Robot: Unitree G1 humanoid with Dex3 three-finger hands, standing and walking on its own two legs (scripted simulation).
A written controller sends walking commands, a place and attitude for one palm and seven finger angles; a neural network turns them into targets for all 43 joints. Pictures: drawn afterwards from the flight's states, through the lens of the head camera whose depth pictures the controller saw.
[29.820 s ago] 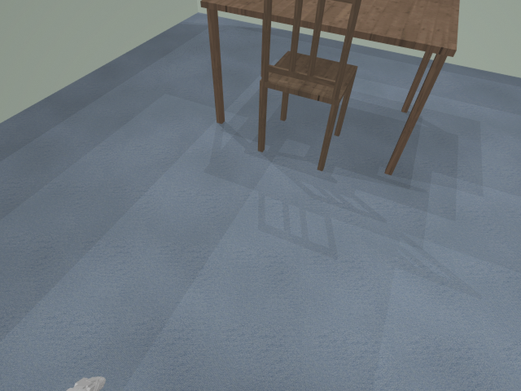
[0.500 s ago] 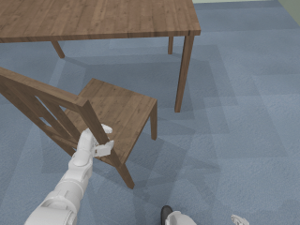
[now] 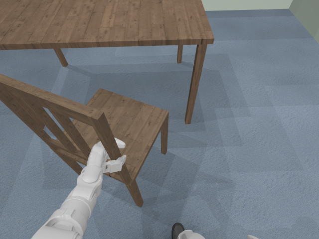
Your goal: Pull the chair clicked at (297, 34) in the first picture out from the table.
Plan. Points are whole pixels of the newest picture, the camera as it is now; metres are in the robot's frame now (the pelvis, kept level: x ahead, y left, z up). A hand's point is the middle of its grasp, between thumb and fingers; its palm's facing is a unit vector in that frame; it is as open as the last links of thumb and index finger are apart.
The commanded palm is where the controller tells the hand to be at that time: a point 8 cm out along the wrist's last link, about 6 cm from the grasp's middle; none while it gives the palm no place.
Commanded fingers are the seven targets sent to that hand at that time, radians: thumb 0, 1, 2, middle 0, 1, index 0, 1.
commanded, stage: step backward, pulling the chair out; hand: left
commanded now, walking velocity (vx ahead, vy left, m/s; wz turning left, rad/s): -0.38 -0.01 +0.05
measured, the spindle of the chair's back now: (54, 128) +0.45 +0.35 -0.06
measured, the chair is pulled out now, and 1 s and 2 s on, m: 0.37 0.37 0.37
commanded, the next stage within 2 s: stop walking, hand still on the chair in 1.60 s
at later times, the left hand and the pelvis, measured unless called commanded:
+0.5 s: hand (117, 161) +0.33 +0.12 -0.06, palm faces -0.08 -0.97 -0.24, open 6.2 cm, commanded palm +0.33 +0.18 -0.05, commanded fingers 0.00 0.90 0.90 -0.50 -1.45 -0.50 -1.45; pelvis -0.01 +0.00 +0.00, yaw +1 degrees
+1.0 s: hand (118, 161) +0.34 +0.12 -0.06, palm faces -0.05 -0.97 -0.24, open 6.3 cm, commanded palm +0.33 +0.18 -0.05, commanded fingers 0.00 0.90 0.90 -0.50 -1.45 -0.50 -1.45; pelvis -0.01 -0.01 +0.00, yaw +1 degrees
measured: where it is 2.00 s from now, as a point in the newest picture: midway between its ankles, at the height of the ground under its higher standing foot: outside the picture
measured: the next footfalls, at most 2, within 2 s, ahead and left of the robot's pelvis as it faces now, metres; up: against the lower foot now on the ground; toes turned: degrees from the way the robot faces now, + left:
none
